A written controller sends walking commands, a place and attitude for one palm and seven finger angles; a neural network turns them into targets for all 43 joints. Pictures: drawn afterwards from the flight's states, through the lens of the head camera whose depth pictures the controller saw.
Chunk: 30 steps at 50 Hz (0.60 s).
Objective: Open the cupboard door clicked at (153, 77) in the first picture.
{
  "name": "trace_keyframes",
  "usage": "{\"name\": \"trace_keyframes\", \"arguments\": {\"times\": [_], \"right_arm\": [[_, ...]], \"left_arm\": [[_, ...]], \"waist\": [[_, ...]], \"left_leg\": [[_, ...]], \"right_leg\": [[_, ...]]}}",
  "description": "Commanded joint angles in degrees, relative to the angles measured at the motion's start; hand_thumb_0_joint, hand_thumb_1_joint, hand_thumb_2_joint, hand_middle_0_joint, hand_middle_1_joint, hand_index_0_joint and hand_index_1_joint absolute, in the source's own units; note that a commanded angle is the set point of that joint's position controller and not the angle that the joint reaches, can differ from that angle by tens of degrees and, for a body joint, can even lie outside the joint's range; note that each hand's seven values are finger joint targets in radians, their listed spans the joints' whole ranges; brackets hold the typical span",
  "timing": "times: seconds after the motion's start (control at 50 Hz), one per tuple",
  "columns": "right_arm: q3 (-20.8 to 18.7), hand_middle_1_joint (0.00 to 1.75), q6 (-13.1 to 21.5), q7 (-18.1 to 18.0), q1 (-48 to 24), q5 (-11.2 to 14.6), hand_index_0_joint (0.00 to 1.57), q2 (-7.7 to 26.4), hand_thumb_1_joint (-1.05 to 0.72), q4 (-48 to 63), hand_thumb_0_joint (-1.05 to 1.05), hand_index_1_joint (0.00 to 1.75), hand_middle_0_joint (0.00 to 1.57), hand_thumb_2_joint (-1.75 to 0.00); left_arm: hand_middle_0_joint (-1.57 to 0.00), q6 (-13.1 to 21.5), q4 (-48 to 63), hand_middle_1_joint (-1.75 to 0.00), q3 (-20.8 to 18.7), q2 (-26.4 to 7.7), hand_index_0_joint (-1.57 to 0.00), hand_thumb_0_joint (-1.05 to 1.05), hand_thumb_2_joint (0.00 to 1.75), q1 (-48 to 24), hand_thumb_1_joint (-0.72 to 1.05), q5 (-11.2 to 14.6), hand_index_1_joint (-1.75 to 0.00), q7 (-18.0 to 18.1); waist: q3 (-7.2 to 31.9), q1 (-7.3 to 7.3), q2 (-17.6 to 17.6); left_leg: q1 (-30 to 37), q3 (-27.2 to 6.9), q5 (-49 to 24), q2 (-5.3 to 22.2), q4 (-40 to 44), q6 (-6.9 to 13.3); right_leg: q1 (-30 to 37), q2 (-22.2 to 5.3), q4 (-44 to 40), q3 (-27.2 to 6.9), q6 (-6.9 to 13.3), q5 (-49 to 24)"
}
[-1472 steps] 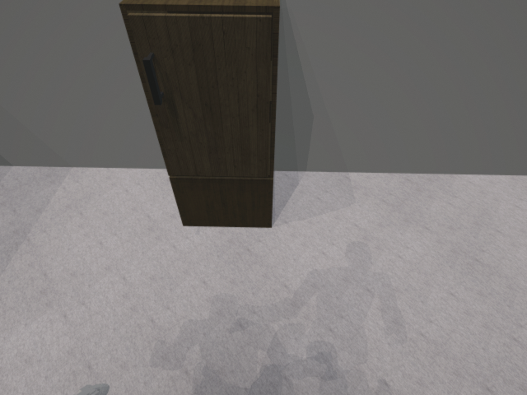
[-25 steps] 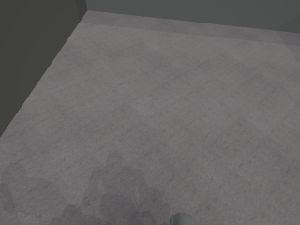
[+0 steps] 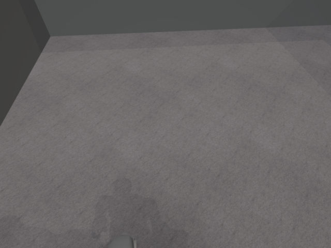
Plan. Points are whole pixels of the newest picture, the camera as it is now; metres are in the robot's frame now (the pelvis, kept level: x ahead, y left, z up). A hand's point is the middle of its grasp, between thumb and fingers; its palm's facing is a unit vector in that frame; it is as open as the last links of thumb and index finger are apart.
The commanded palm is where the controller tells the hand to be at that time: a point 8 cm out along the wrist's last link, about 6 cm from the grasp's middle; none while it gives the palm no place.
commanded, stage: walk to a spot facing it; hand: left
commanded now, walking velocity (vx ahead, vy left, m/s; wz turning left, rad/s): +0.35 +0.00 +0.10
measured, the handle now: out of the picture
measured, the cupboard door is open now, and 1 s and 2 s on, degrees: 42 42 42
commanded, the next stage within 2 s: turn to face it in 0.14 s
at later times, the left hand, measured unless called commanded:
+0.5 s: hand (94, 221) +0.23 +0.23 -0.18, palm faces +0.15 -0.97 -0.17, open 7.4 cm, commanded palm none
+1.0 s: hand (99, 204) +0.28 +0.22 -0.19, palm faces +0.43 -0.88 -0.21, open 7.4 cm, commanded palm none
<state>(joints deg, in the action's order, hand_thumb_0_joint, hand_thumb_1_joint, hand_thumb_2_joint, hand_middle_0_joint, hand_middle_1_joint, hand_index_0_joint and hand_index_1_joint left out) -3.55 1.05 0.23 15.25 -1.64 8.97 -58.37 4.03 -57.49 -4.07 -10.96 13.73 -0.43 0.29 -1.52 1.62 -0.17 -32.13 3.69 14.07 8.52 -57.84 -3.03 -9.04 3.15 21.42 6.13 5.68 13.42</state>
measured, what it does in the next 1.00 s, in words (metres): walks ahead, turning left: left foot, then right foot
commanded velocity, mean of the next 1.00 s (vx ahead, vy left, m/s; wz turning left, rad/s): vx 0.06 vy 0.00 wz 0.49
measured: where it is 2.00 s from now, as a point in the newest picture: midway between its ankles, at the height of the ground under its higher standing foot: (167, 219)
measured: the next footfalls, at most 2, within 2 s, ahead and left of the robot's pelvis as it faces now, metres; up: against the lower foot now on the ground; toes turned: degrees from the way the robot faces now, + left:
left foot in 0.28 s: +0.29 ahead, +0.15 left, +0.00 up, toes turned +8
right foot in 0.68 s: +0.33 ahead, -0.10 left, +0.00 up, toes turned +9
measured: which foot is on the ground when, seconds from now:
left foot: up 0.00-0.26, down 0.28-0.68, up 0.70-1.00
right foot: down 0.00-0.30, up 0.32-0.66, down 0.68-1.00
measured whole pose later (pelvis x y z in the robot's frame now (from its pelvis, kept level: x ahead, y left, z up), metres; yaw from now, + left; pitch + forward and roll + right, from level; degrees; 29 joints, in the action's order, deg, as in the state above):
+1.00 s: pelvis +0.30 +0.02 -0.02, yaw +26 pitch +1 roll +1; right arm -4.0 -2.7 1.7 7.7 -1.0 14.1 -52.2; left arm -0.3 -52.0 -2.4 -12.2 12.6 -1.3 0.6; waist -5.5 0.3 3.1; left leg -22.1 6.9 17.7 1.5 -38.0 -2.2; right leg -10.7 -9.2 35.8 14.0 -2.2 24.1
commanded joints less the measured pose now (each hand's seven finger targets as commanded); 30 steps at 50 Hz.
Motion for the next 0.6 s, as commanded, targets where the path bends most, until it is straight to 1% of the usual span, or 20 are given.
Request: {"name": "trace_keyframes", "arguments": {"times": [0.0, 0.06, 0.14, 0.16, 0.18, 0.2, 0.22, 0.24, 0.26, 0.28, 0.3, 0.32, 0.34, 0.38, 0.42, 0.46, 0.48, 0.52, 0.54, 0.58], "right_arm": [[-0.2, 0.30, 0.5, 0.7, -1.6, 0.1, 0.20, 2.8, -0.90, 3.3, 0.00, 0.30, 0.20, -0.90], [0.0, 0.30, 1.0, 1.1, -8.1, 0.4, 0.20, 3.5, -0.90, 5.4, 0.00, 0.30, 0.20, -0.90], [0.3, 0.30, 1.4, 1.4, -13.3, 0.6, 0.20, 3.6, -0.90, 6.4, 0.00, 0.30, 0.20, -0.90], [0.3, 0.30, 1.5, 1.3, -13.3, 0.6, 0.20, 3.5, -0.90, 6.3, 0.00, 0.30, 0.20, -0.90], [0.4, 0.30, 1.7, 1.0, -11.3, 0.4, 0.20, 3.9, -0.90, 5.6, 0.00, 0.30, 0.20, -0.90], [0.3, 0.30, 1.9, 0.6, -7.3, 0.3, 0.20, 4.5, -0.90, 4.1, 0.00, 0.30, 0.20, -0.90], [0.1, 0.30, 2.0, 0.1, -0.8, 0.0, 0.20, 5.8, -0.90, 1.7, 0.00, 0.30, 0.20, -0.90], [-0.6, 0.30, 2.1, -0.3, 7.0, -0.4, 0.20, 9.6, -0.90, -0.4, 0.00, 0.30, 0.20, -0.90], [-1.4, 0.30, 2.4, -1.0, 13.0, -1.0, 0.20, 14.2, -0.90, -1.3, 0.00, 0.30, 0.20, -0.90], [-1.3, 0.30, 1.6, -1.4, 15.0, 0.2, 0.20, 15.5, -0.90, -1.4, 0.00, 0.30, 0.20, -0.90], [-1.1, 0.30, 1.2, -1.3, 11.0, 0.5, 0.20, 15.3, -0.90, -1.0, 0.00, 0.30, 0.20, -0.90], [-0.6, 0.30, 1.7, -1.7, 6.3, 0.6, 0.20, 12.5, -0.90, 0.1, 0.00, 0.30, 0.20, -0.90], [0.1, 0.30, 1.8, -1.9, 2.8, 0.7, 0.20, 10.1, -0.90, 1.3, 0.00, 0.30, 0.20, -0.90], [0.9, 0.30, 2.1, -2.0, 0.0, 0.5, 0.20, 8.4, -0.90, 2.0, 0.00, 0.30, 0.20, -0.90], [0.5, 0.30, 1.6, -1.9, -1.8, 0.6, 0.20, 9.6, -0.90, 3.0, 0.00, 0.30, 0.20, -0.90], [-0.6, 0.30, 0.9, -1.7, -2.6, 0.4, 0.20, 10.4, -0.90, 3.9, 0.00, 0.30, 0.20, -0.90], [-0.8, 0.30, 0.5, -1.6, -2.6, 0.2, 0.20, 11.0, -0.90, 4.3, 0.00, 0.30, 0.20, -0.90], [-1.3, 0.30, -0.4, -1.3, -2.5, 0.1, 0.20, 11.8, -0.90, 4.5, 0.00, 0.30, 0.20, -0.90], [-1.5, 0.30, -0.8, -1.3, -2.7, 0.0, 0.20, 12.0, -0.90, 4.8, 0.00, 0.30, 0.20, -0.90], [-1.8, 0.30, -1.4, -1.2, -2.7, -0.1, 0.20, 12.4, -0.90, 5.3, 0.00, 0.30, 0.20, -0.90]], "left_arm": [[-0.20, 1.7, -0.6, -0.30, -0.1, -3.9, -0.20, 0.00, 0.90, 7.1, 0.90, -0.2, -0.30, -0.1], [-0.20, 1.9, -2.2, -0.30, 0.4, -4.7, -0.20, 0.00, 0.90, 9.6, 0.90, -0.4, -0.30, 0.1], [-0.20, 1.6, -4.4, -0.30, 0.7, -5.5, -0.20, 0.00, 0.90, 12.4, 0.90, -0.7, -0.30, 0.6], [-0.20, 1.5, -4.6, -0.30, 0.7, -5.9, -0.20, 0.00, 0.90, 12.5, 0.90, -0.7, -0.30, 0.7], [-0.20, 1.5, -4.8, -0.30, 0.7, -6.5, -0.20, 0.00, 0.90, 12.1, 0.90, -0.7, -0.30, 0.8], [-0.20, 1.4, -5.1, -0.30, 0.7, -6.8, -0.20, 0.00, 0.90, 12.0, 0.90, -0.7, -0.30, 0.9], [-0.20, 1.2, -5.2, -0.30, 0.8, -6.7, -0.20, 0.00, 0.90, 11.7, 0.90, -0.4, -0.30, 1.0], [-0.20, 1.0, -4.8, -0.30, 0.9, -6.0, -0.20, 0.00, 0.90, 11.9, 0.90, -0.2, -0.30, 1.0], [-0.20, 1.0, -3.9, -0.30, 1.4, -3.4, -0.20, 0.00, 0.90, 15.4, 0.90, 0.7, -0.30, 0.9], [-0.20, 1.3, -2.3, -0.30, 2.0, -2.5, -0.20, 0.00, 0.90, 13.8, 0.90, 0.7, -0.30, 1.0], [-0.20, 0.6, -0.9, -0.30, 1.6, -3.2, -0.20, 0.00, 0.90, 10.1, 0.90, 0.0, -0.30, 1.6], [-0.20, 0.0, -0.5, -0.30, 1.5, -2.1, -0.20, 0.00, 0.90, 7.1, 0.90, -0.2, -0.30, 1.4], [-0.20, -0.8, -0.1, -0.30, 1.4, -1.9, -0.20, 0.00, 0.90, 5.6, 0.90, -0.6, -0.30, 1.0], [-0.20, -2.5, -0.4, -0.30, 1.0, -0.7, -0.20, 0.00, 0.90, 7.6, 0.90, -0.8, -0.30, 0.5], [-0.20, -3.8, 0.2, -0.30, 0.5, -0.5, -0.20, 0.00, 0.90, 8.8, 0.90, -0.5, -0.30, 0.5], [-0.20, -4.6, 1.7, -0.30, 0.0, -1.0, -0.20, 0.00, 0.90, 7.0, 0.90, -0.7, -0.30, 0.5], [-0.20, -4.7, 2.9, -0.30, -0.2, -1.3, -0.20, 0.00, 0.90, 5.1, 0.90, -0.7, -0.30, 0.5], [-0.20, -4.8, 4.6, -0.30, -0.4, -1.9, -0.20, 0.00, 0.90, 1.9, 0.90, -0.7, -0.30, 0.5], [-0.20, -4.8, 5.5, -0.30, -0.5, -2.4, -0.20, 0.00, 0.90, 1.3, 0.90, -0.8, -0.30, 0.5], [-0.20, -4.6, 6.2, -0.30, -0.7, -3.0, -0.20, 0.00, 0.90, 0.8, 0.90, -0.6, -0.30, 0.7]], "waist": [[-2.1, -1.49, 3.8], [-3.8, -2.72, 4.7], [-5.3, -3.59, 4.5], [-5.7, -3.03, 4.6], [-4.1, -1.81, 4.9], [-2.1, -0.06, 4.9], [0.9, 2.75, 5.1], [6.0, 5.46, 0.5], [14.8, 5.87, -10.8], [17.4, 5.24, -12.0], [10.2, 3.69, -5.6], [4.3, 2.11, -5.9], [-1.0, 0.23, -6.6], [-0.8, -2.47, -5.6], [2.4, -3.80, -6.3], [4.2, -3.65, -5.4], [3.5, -3.24, -4.7], [2.3, -2.55, -6.5], [1.6, -2.67, -7.9], [2.2, -2.88, -8.2]], "left_leg": [[-5.8, -1.1, -5.2, 0.3, 5.8, -0.1], [-7.2, -0.7, -5.7, -0.4, 11.6, 0.5], [-3.5, 1.1, -3.9, -2.7, 17.7, 2.2], [-1.4, 2.0, -2.8, -3.9, 19.6, 2.8], [2.2, 3.4, -2.1, -5.7, 21.8, 3.5], [8.7, 5.2, -3.1, -7.9, 24.6, 4.2], [18.8, 5.4, -8.0, -9.0, 28.3, 5.0], [32.8, -0.8, -19.9, -3.4, 27.1, 7.4], [46.7, -20.2, -35.5, 11.4, 26.0, 15.4], [46.2, -29.4, -47.0, 18.5, 32.5, 20.9], [35.9, -25.4, -39.5, 17.9, 34.9, 21.1], [27.6, -23.7, -35.2, 14.8, 37.4, 18.7], [19.9, -20.5, -30.0, 12.4, 39.6, 16.6], [13.5, -13.8, -30.1, 7.4, 40.4, 13.8], [11.3, -11.6, -25.4, 5.3, 40.3, 13.1], [10.3, -12.7, -16.0, 4.6, 40.9, 13.2], [9.1, -14.1, -11.0, 4.2, 41.4, 13.2], [8.1, -16.8, -4.2, 3.8, 41.5, 13.1], [7.2, -17.9, -1.5, 3.6, 41.4, 12.7], [6.8, -20.1, -1.6, 2.8, 39.1, 12.1]], "right_leg": [[4.7, -17.1, -12.0, -12.9, 5.8, -13.0], [8.6, -18.0, -10.5, -11.8, 5.5, -20.4], [11.6, -18.8, -7.7, -10.5, 3.9, -30.6], [11.8, -18.6, -5.8, -9.3, 3.6, -36.3], [12.8, -18.0, -2.3, -7.9, 3.0, -43.9], [12.2, -16.6, 2.8, -6.0, 1.7, -50.2], [8.6, -14.9, 10.9, -4.1, -0.1, -51.0], [-0.6, -12.2, 22.0, -1.9, -2.7, -38.2], [-14.4, -5.2, 39.4, 1.5, -5.4, -8.3], [-17.9, -2.6, 51.6, -2.9, -5.0, 19.9], [-19.2, -4.8, 54.1, -6.0, -4.8, 20.4], [-22.2, -6.6, 53.7, -6.3, -5.9, 16.0], [-22.0, -8.4, 51.9, -6.6, -6.9, 13.6], [-16.3, -8.5, 45.0, -5.9, -7.9, 9.9], [-13.0, -7.5, 39.8, -5.0, -8.5, 8.4], [-11.9, -7.1, 34.8, -4.4, -8.8, 6.6], [-11.4, -6.7, 32.0, -4.0, -8.9, 5.9], [-10.7, -5.9, 27.1, -3.3, -9.1, 5.0], [-10.0, -5.4, 25.0, -3.1, -9.1, 5.0], [-5.7, -3.9, 19.0, -2.8, -8.9, 4.6]]}}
